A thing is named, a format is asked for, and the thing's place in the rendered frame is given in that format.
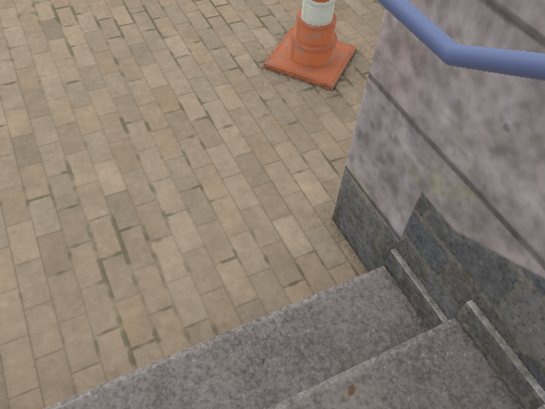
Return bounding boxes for stairs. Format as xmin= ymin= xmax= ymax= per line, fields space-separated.
xmin=44 ymin=266 xmax=545 ymax=409

